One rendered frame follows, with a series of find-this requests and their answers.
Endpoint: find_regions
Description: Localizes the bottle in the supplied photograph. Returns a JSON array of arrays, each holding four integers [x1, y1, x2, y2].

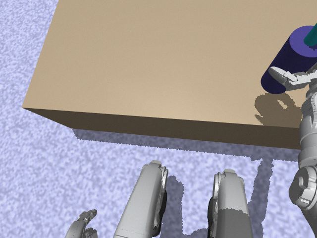
[[261, 23, 317, 94]]

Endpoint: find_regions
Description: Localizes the right robot hand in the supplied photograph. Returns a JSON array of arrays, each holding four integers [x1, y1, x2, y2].
[[268, 63, 317, 91]]

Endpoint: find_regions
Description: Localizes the left robot hand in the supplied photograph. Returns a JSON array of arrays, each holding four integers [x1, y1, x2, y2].
[[65, 209, 98, 238]]

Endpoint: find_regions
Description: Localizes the left robot foot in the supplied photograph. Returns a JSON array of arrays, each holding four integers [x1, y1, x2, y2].
[[152, 190, 167, 237]]

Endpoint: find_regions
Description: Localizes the right robot arm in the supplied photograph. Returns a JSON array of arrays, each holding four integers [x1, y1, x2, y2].
[[289, 84, 317, 238]]

